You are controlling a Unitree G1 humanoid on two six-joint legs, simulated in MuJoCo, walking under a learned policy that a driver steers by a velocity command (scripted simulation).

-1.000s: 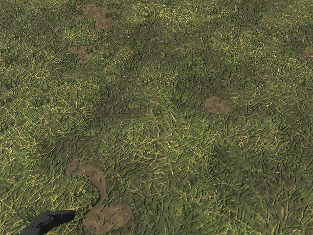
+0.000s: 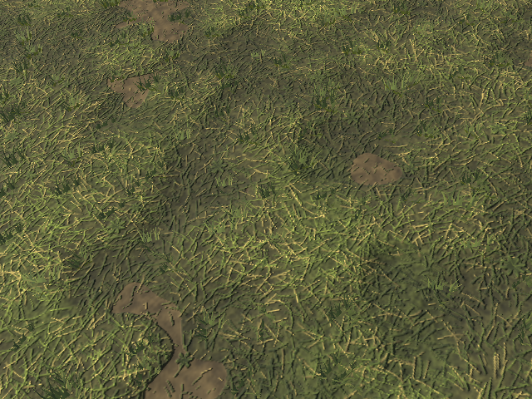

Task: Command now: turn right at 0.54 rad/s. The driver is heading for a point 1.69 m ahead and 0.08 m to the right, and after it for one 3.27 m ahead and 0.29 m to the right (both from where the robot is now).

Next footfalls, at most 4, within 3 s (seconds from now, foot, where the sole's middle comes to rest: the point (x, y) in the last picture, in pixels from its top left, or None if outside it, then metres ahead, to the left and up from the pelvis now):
0.44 left None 0.10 0.14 -0.78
0.78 right None -0.01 -0.10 -0.78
2.22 right None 0.39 -0.21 -0.78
2.76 left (322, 286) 0.74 -0.05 -0.78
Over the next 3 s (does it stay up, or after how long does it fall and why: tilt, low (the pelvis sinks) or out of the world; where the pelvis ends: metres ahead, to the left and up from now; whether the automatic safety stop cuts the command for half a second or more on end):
stays up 0.69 -0.11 0.00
